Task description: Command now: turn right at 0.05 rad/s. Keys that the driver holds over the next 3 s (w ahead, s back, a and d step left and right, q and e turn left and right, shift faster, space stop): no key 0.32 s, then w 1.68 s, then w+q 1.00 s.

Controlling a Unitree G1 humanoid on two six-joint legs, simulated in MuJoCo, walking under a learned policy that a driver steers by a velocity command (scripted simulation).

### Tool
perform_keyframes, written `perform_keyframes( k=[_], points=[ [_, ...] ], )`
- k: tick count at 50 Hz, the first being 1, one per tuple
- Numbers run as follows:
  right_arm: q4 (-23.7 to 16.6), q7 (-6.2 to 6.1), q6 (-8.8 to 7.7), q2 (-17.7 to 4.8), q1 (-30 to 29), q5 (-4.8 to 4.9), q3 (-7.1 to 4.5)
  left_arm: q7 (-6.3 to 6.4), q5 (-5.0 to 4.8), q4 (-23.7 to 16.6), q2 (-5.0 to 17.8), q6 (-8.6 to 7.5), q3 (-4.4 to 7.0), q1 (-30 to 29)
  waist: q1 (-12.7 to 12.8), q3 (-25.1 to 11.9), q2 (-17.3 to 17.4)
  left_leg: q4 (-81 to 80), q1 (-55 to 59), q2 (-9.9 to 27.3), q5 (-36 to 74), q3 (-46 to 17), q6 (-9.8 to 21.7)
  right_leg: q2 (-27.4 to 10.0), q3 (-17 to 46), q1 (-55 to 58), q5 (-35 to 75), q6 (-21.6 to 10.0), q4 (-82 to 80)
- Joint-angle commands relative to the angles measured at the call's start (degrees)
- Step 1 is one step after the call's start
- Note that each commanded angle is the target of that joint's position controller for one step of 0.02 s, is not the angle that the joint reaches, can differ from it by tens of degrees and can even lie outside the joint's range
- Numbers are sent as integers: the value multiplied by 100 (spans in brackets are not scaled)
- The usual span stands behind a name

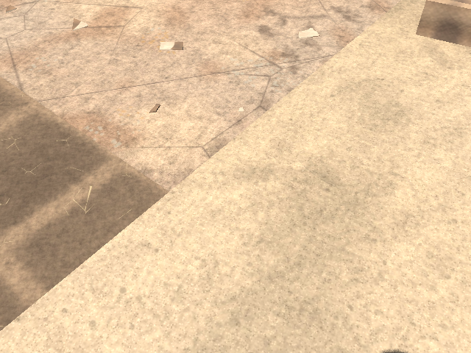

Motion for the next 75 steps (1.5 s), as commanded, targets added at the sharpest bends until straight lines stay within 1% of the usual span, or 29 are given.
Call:
perform_keyframes(
  k=[1, 16, 18, 20, 22, 27, 29, 30, 31, 32, 33, 34, 35, 39, 42, 45, 47, 48, 49, 50, 51, 52, 53, 56, 60, 64, 70, 73, 75],
  points=[
    [-7, -35, -101, -533, 94, -1, -98, 25, -7, 51, 796, -52, 202, 162, 93, 41, 31, -432, -85, 360, 824, -394, 125, -700, 644, -48, 876, -145, -462],
    [725, -110, -102, -399, 166, 7, -26, 75, -12, 878, 630, -74, 126, 495, 95, 59, -53, -446, 64, 396, 653, -448, 271, -661, 547, -249, 688, -69, -566],
    [790, -103, -78, -431, 262, -9, -50, 75, -3, 950, 697, -44, 155, 634, 102, -9, -113, -310, 4, 186, -662, -327, 351, -512, 511, -336, -703, -166, -541],
    [721, -72, -27, -482, 219, -49, -88, 50, 31, 913, 800, 19, 222, 700, 126, 383, -156, -126, -535, 50, -2299, -380, 542, -448, 643, -825, -2506, -387, -468],
    [633, -38, -46, -338, 169, -61, -66, 29, 38, 879, 696, 10, 223, 823, 171, 770, -204, 46, -978, 53, -2604, -526, 647, -600, 990, -1044, -3000, -559, -477],
    [389, 70, -330, -131, 18, -98, -49, 2, 37, 949, 984, -137, 401, 1256, 239, 476, -881, 964, -1300, -261, -1102, 129, 595, -1449, 2225, -270, -2922, -1028, -1145],
    [482, 85, -435, -135, 439, -64, -66, -31, 14, 813, 890, -180, 415, 935, -39, 598, -684, 520, -514, -251, -1198, 61, 726, -1274, 1936, -953, -2734, -948, -864],
    [657, 66, -495, -206, 1012, -45, -92, -49, -11, 616, 758, -221, 386, 489, -344, 693, -286, -45, 270, -77, -1500, -467, 876, -880, 1424, -1721, -2347, -748, -253],
    [894, 16, -554, -549, 1785, -28, -196, -74, -34, 347, 444, -314, 310, -15, -670, 750, 710, -905, 1282, 657, -2143, -1858, 1157, -215, 425, -2826, -1554, -440, 1172],
    [1163, -1, -556, -1017, 2508, -13, -351, -126, 103, 117, 410, -419, 313, -212, -774, 759, 1601, -1420, 2111, 1717, -1551, -3414, 1556, 121, -388, -3903, -1491, -291, 2650],
    [1137, -15, -553, -770, 2395, -48, -305, -141, 243, 85, 663, -460, 372, -381, -610, 922, 749, -1195, 2081, 1932, -507, -3343, 1627, -203, -246, -4360, -1605, -306, 3460],
    [1012, -5, -580, -598, 2116, -91, -264, -178, 208, 174, 528, -494, 363, -198, -398, 762, 304, -1058, 1992, 1792, 223, -2918, 1576, -389, -152, -4273, -1295, -300, 3824],
    [916, 5, -599, -516, 1831, -133, -241, -231, 145, 230, 421, -520, 343, -73, -225, 607, 247, -1083, 1868, 1607, 608, -2488, 1485, -512, -167, -4125, -1012, -273, 3972],
    [898, -21, -676, -227, 1615, -46, -123, -360, 136, -50, 300, -416, 311, -517, -52, 547, 535, -1346, 1345, 1016, 2063, -1260, 1256, -486, -584, -3701, -292, -79, 3437],
    [896, -48, -692, -297, 1493, -23, -96, -391, 92, -390, 121, -360, 202, -1107, -25, 636, 599, -1468, 687, 784, 2611, -705, 1123, -320, -833, -2798, 254, -69, 2022],
    [929, -35, -730, -497, 1455, 8, -115, -289, 43, -425, 339, -304, 257, -846, 186, 385, 739, -1141, 456, 949, 4173, -502, 1017, -23, -1024, -1389, 584, -322, 1350],
    [905, -49, -718, -597, 1324, 39, -130, -191, 41, -50, 627, -344, 407, 353, 745, -255, 526, 311, 626, 899, 5262, -259, 827, 170, -958, -116, 737, -533, 939],
    [878, -41, -697, -630, 1288, 37, -128, -135, 76, 216, 774, -380, 496, 1128, 1053, -627, 427, 1416, 228, 712, 4709, -141, 741, 53, -821, 858, 678, -618, 667],
    [760, -11, -672, -350, 1448, 7, -60, -82, 216, 341, 1210, -421, 615, 1895, 1200, -1161, -205, 3124, -721, 397, 2605, 47, 696, -1198, 597, 1914, -646, -819, 422],
    [693, 27, -631, 351, 2117, 117, 35, -126, 280, 306, 1570, -411, 651, 1932, 700, -1707, -1301, 5188, -2183, -545, -1751, 31, 553, -2738, 3581, 2587, -1193, -1554, -477],
    [647, 29, -596, -265, 1661, 5, -117, -176, 22, 290, 1338, -373, 641, 1436, 672, -1212, -630, 5559, -2640, -315, -1342, -433, 686, -2522, 3989, 1891, -1988, -1612, -1048],
    [455, 60, -607, -374, 1108, -29, -163, -184, -29, 149, 938, -405, 533, 752, 423, -336, -402, 5362, -2803, 17, -704, -361, 739, -2321, 2990, 1014, -1912, -1461, -1130],
    [403, 83, -636, -296, 856, -46, -156, -208, -6, 133, 657, -478, 461, 492, 320, 17, -195, 5078, -2606, 190, -389, -329, 747, -2036, 2323, 354, -1032, -1343, -1277],
    [440, 171, -478, -40, 979, -134, -151, -159, 33, 361, 311, -633, 333, 697, -70, 60, -284, 4430, -1931, 405, -268, -268, 604, -1549, 1155, -368, 606, -1075, -1410],
    [136, 231, -341, -24, 180, -162, -172, -126, 8, 552, 476, -706, 338, 1259, -32, 289, -282, 3752, -2614, 529, 212, 11, 411, -1403, 638, -242, 1073, -1105, -1691],
    [-266, 268, -352, 12, -912, -97, -138, -121, -4, 632, 412, -688, 285, 1683, 211, 439, -249, 2521, -2977, 481, 1010, 267, 262, -1215, 257, 90, 1837, -967, -1722],
    [-629, 252, -396, 31, -1854, -48, -78, -41, 54, 841, 466, -657, 263, 2308, 513, 447, -375, 1257, -2853, 152, 1240, 542, 424, -1374, 70, 1102, 3029, -885, -1396],
    [-658, 212, -454, -72, -1650, -50, -121, 9, 102, 852, 568, -630, 284, 2159, 278, 309, -458, 909, -2351, -83, 624, 607, 690, -1519, -41, 1529, 4542, -824, -772],
    [-303, 122, -517, -275, -486, -62, -239, 6, 107, 847, 670, -603, 309, 2020, -217, -311, -513, 564, -942, -438, 359, 720, 933, -1419, -173, 1491, 5669, -684, 581]
  ],
)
